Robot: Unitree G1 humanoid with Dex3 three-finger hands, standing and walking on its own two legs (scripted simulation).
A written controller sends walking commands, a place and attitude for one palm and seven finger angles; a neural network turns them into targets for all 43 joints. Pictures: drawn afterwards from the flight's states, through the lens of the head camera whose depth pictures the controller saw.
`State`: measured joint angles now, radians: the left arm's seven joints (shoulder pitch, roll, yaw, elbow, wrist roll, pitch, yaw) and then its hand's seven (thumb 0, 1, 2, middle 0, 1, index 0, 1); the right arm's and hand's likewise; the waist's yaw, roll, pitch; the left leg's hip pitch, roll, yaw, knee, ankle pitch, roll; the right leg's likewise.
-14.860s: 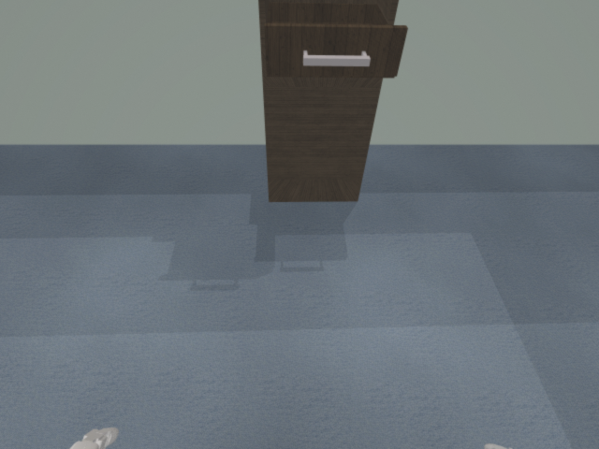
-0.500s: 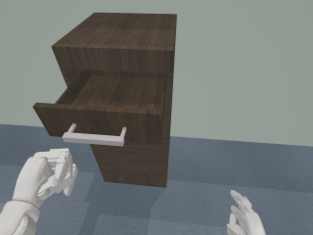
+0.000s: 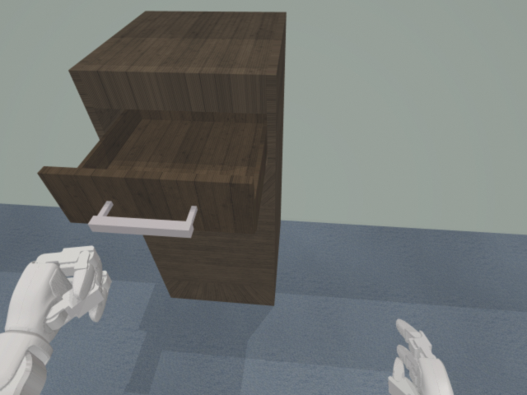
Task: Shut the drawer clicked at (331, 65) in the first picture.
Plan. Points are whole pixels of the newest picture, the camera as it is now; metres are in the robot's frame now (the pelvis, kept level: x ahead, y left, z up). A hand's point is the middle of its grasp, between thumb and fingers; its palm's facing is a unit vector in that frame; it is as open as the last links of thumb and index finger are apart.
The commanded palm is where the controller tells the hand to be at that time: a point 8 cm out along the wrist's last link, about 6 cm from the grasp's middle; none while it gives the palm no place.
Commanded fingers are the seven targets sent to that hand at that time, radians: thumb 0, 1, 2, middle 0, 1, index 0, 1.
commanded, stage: bring the fist close to the handle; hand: left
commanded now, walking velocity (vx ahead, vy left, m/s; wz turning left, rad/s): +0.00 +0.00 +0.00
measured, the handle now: (145, 217) +0.39 +0.27 +0.05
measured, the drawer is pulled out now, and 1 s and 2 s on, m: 0.23 0.23 0.20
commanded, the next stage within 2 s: push the drawer shut in 1.18 s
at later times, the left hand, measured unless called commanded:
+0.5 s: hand (126, 281) +0.24 +0.23 +0.07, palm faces +0.05 -1.00 -0.04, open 3.3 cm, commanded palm +0.22 +0.28 +0.08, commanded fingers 0.00 0.90 0.90 -1.40 -1.60 -1.40 -1.60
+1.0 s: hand (149, 269) +0.28 +0.21 +0.06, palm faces +0.04 -1.00 -0.06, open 3.3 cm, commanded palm +0.25 +0.27 +0.05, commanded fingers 0.00 0.90 0.90 -1.40 -1.60 -1.40 -1.60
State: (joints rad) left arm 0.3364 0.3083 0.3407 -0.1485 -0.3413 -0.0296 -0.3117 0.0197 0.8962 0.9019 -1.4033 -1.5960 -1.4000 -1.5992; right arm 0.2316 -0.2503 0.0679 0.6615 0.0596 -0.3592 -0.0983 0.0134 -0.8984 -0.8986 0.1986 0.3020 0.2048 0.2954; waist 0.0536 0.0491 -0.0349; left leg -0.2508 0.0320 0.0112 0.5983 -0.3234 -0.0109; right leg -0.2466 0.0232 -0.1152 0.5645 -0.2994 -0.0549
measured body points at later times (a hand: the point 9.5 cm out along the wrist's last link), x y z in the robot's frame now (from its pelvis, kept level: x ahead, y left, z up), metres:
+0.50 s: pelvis +0.01 +0.02 -0.01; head +0.02 +0.02 +0.44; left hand +0.24 +0.29 +0.08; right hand +0.17 -0.21 -0.08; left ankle +0.00 +0.13 -0.73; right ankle +0.01 -0.08 -0.73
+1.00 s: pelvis +0.00 +0.03 -0.02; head +0.03 +0.02 +0.43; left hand +0.27 +0.27 +0.06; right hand +0.15 -0.21 -0.11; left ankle +0.00 +0.13 -0.73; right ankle +0.01 -0.08 -0.73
